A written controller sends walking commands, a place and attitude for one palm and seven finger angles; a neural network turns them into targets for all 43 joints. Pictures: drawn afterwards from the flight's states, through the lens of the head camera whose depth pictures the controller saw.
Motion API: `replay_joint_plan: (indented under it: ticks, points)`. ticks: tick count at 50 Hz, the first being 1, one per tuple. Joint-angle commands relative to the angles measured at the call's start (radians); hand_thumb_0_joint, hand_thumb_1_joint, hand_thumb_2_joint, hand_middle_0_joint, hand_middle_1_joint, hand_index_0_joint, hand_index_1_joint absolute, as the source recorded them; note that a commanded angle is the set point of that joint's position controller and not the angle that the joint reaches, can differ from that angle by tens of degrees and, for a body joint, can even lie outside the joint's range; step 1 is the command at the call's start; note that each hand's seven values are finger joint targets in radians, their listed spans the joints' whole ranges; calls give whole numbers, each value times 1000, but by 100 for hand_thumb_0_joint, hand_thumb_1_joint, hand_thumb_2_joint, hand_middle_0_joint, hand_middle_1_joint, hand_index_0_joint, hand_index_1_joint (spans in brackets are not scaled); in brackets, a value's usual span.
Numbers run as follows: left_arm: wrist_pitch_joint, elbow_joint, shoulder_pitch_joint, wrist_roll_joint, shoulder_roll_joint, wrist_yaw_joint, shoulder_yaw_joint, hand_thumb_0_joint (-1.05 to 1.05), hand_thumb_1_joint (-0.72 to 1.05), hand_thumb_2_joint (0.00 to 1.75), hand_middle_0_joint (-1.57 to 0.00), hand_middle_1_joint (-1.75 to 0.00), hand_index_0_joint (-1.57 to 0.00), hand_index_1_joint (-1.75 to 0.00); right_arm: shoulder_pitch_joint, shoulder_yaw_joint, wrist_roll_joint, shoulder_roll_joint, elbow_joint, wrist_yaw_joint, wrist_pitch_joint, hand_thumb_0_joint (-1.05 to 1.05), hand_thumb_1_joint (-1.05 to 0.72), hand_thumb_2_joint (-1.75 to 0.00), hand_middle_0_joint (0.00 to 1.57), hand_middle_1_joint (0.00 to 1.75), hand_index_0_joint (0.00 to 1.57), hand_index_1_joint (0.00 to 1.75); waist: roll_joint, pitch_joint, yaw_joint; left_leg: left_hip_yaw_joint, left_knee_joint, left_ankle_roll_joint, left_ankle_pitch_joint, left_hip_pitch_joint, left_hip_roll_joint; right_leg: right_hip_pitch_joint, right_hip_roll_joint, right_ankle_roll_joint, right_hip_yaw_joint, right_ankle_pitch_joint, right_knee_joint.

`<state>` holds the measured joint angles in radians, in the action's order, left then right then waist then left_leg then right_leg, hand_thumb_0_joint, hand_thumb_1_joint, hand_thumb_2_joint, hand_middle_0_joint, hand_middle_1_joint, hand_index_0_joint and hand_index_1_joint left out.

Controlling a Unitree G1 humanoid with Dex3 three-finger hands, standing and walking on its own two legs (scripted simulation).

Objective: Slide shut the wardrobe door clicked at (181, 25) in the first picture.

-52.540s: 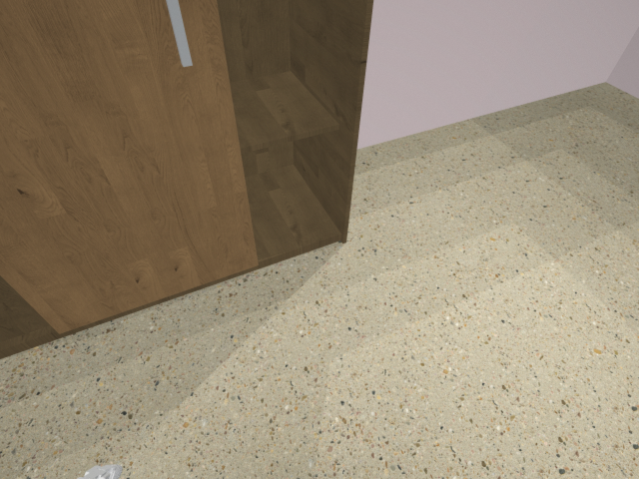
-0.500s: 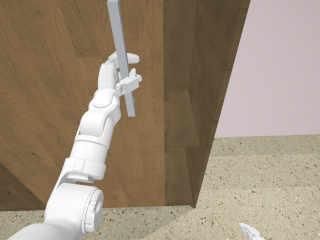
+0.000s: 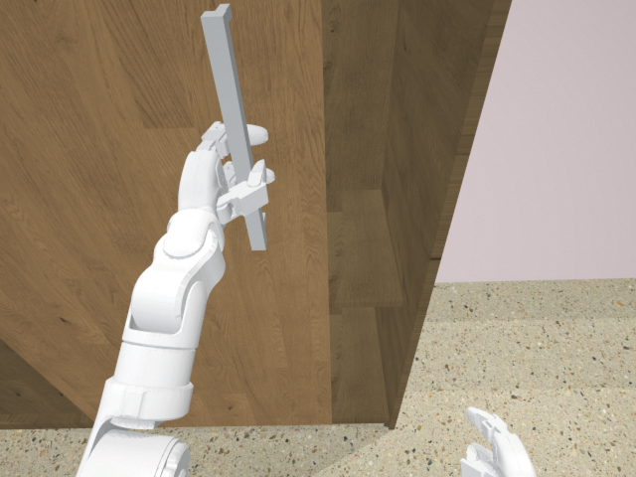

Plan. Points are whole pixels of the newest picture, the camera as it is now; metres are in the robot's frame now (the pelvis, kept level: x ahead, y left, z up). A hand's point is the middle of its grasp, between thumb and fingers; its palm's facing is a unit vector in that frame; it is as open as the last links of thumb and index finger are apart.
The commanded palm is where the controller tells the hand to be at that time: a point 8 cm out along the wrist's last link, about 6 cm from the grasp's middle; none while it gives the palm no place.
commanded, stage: tug the door sideways, standing still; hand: left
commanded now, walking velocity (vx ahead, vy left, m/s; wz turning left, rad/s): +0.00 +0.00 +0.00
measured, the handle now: (244, 146) +0.43 +0.11 +0.24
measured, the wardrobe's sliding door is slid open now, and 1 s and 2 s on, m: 0.17 0.17 0.03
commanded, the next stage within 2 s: step sideways, sliding the door along in 0.48 s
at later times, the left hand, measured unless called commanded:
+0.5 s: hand (264, 185) +0.37 +0.08 +0.22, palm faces +0.11 -0.99 -0.05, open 5.7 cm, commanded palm +0.35 +0.08 +0.22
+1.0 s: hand (263, 187) +0.38 +0.08 +0.21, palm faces +0.07 -1.00 -0.06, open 5.8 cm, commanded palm +0.37 +0.09 +0.22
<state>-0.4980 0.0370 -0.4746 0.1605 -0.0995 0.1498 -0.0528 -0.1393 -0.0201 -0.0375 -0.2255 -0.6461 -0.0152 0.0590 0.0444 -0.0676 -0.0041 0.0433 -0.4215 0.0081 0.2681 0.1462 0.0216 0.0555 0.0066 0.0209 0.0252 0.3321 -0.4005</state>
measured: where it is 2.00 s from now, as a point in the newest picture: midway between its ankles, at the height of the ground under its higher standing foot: outside the picture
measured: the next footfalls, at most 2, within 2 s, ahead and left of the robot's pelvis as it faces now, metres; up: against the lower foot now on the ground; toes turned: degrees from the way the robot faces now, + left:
right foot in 1.42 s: +0.13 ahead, -0.29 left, +0.00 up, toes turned +8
left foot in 1.54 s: +0.04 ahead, +0.02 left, +0.00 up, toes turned +19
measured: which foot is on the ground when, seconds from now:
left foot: down 0.00-1.00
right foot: down 0.00-1.00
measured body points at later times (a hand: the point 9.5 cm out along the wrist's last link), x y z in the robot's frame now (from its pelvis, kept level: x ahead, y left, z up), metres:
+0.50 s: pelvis -0.04 +0.00 +0.00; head -0.05 -0.01 +0.45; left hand +0.36 +0.13 +0.23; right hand +0.14 -0.20 -0.11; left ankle -0.03 +0.13 -0.74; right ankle -0.08 -0.10 -0.74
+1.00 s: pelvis -0.05 -0.02 -0.01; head +0.00 -0.03 +0.43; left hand +0.37 +0.14 +0.22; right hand +0.07 -0.25 -0.15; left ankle -0.05 +0.11 -0.71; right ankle -0.07 -0.10 -0.74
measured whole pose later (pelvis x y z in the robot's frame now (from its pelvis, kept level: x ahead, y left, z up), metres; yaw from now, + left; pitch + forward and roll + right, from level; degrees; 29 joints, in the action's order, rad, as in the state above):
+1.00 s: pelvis -0.05 -0.02 -0.01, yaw +3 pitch -3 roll +0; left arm 0.05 -0.41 -0.79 0.11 -0.15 0.13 0.00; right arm -0.21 0.00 -0.04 -0.20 -0.78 -0.08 -0.02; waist 0.04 0.15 0.03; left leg 0.00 -0.90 -0.02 0.45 0.37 0.04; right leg 0.18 0.04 0.07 0.10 0.35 -0.57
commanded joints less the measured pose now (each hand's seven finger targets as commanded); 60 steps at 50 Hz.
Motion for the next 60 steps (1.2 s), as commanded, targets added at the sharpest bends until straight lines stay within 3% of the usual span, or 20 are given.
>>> replay_joint_plan:
  ticks: [1,15,27,29,30,32,36,38,41,43,44,46,48,51,52,53,54,55,56,60]
  points:
    - [34,131,-524,3,-48,0,4,0,90,90,-45,-140,-45,-140,138,20,2,-93,126,-23,-47,0,-90,-90,20,30,20,30,-87,-253,-6,-4,-60,-43,-584,-182,-29,4,3,-16,19,-776,-22]
    - [156,7,-779,-17,121,4,174,0,90,90,-45,-140,-45,-140,121,29,8,-70,99,-17,-59,0,-90,-90,20,30,20,30,-88,-312,-45,-38,-85,-50,-570,-232,-27,58,1,-7,22,-710,-46]
    - [267,-215,-998,-15,224,29,251,0,90,90,-45,-140,-45,-140,62,36,-2,-66,38,-10,-123,0,-90,-90,20,30,20,30,-41,-299,-72,-82,-57,-33,-337,-225,-14,193,20,3,28,-402,-23]
    - [287,-254,-1071,-14,202,38,233,0,90,90,-45,-140,-45,-140,50,36,-4,-73,19,-16,-134,0,-90,-90,20,30,20,30,-61,-282,-80,-90,-45,-32,-292,-214,-11,210,22,2,27,-352,-11]
    - [431,-184,-1066,-68,-338,24,-54,0,90,90,-45,-140,-45,-140,34,46,13,-132,47,-33,-126,0,-90,-90,20,30,20,30,-99,-236,-27,-60,-65,-73,-168,-91,52,193,-51,-31,-38,-257,9]
    - [523,-251,-950,-68,-140,-24,65,0,90,90,-45,-140,-45,-140,53,39,22,-96,43,-49,-123,0,-90,-90,20,30,20,30,-138,-208,-34,-68,-52,-76,-41,-54,59,169,-65,-25,-24,-166,-8]
    - [600,-212,-955,-53,-125,-50,94,0,90,90,-45,-140,-45,-140,71,38,12,-108,74,-78,-132,0,-90,-90,20,30,20,30,127,-194,-42,-341,95,-148,277,-98,229,316,10,-3,6,83,-259]
    - [615,-174,-978,-52,-148,-50,91,0,90,90,-45,-140,-45,-140,60,38,12,-102,77,-83,-129,0,-90,-90,20,30,20,30,136,-189,-45,-470,112,-199,256,-150,298,402,5,10,-16,150,-379]
    - [625,-168,-967,-52,-152,-49,82,0,90,90,-45,-140,-45,-140,58,37,10,-101,63,-79,-131,0,-90,-90,20,30,20,30,55,-197,-31,-348,-5,-185,-16,-135,294,290,-10,19,-29,133,-228]
    - [627,-169,-959,-59,-138,-56,104,0,90,90,-45,-140,-45,-140,63,37,0,-104,69,-80,-131,0,-90,-90,20,30,20,30,48,-200,-28,-188,-103,-126,9,21,200,83,-18,30,-17,6,-61]
    - [626,-166,-956,-65,-123,-57,113,0,90,90,-45,-140,-45,-140,73,33,-2,-91,71,-80,-131,0,-90,-90,20,30,20,30,-19,-199,-27,-91,-204,-97,51,107,132,25,-65,52,-81,12,12]
    - [622,-193,-946,-78,-159,-55,66,0,90,90,-45,-140,-45,-140,82,48,0,-73,60,-81,-132,0,-90,-90,20,30,20,30,-388,-102,5,-2,-531,-31,202,383,-18,-64,-258,174,-436,38,177]
    - [659,-138,-978,-85,-71,-68,139,0,90,90,-45,-140,-45,-140,75,53,0,-65,40,-79,-154,0,-90,-90,20,30,20,30,-204,-106,3,-57,-609,-26,232,436,6,-193,-305,255,-391,-529,37]
    - [698,-64,-996,-103,-23,-73,194,0,90,90,-45,-140,-45,-140,53,43,12,-38,51,-65,-151,0,-90,-90,20,30,20,30,-117,-220,-38,54,-82,-31,-72,24,-12,-83,-174,128,-46,-791,-253]
    - [707,-38,-981,-95,-19,-70,205,0,90,90,-45,-140,-45,-140,37,64,13,-67,56,-57,-146,0,-90,-90,20,30,20,30,-40,-276,-73,-42,31,-69,-309,-304,76,190,-128,62,29,-647,-443]
    - [711,-28,-956,-79,24,-79,242,0,90,90,-45,-140,-45,-140,49,91,13,-128,75,-42,-133,0,-90,-90,20,30,20,30,203,-286,-66,-410,-10,-177,-601,-552,354,550,-25,18,20,-100,-648]
    - [701,-26,-1000,-60,78,-96,283,0,90,90,-45,-140,-45,-140,89,83,-6,-96,94,-4,-120,0,-90,-90,20,30,20,30,126,-303,-60,-571,0,-259,-516,-503,474,579,-29,38,-136,136,-800]
    - [699,1,-1045,-74,33,-100,252,0,90,90,-45,-140,-45,-140,100,89,-13,-86,92,-4,-113,0,-90,-90,20,30,20,30,-24,-214,-51,-528,-27,-297,-600,-498,481,675,-70,36,-165,138,-799]
    - [701,56,-1042,-77,-6,-103,234,0,90,90,-45,-140,-45,-140,121,89,-6,-84,91,-6,-109,0,-90,-90,20,30,20,30,0,-204,-57,-501,-48,-295,-599,-461,473,683,-107,21,-175,148,-754]
    - [687,39,-1003,-105,111,-121,330,0,90,90,-45,-140,-45,-140,120,95,-18,-84,107,2,-118,0,-90,-90,20,30,20,30,110,-220,-51,-228,-25,-214,-455,-280,357,477,-107,4,-60,-6,-544]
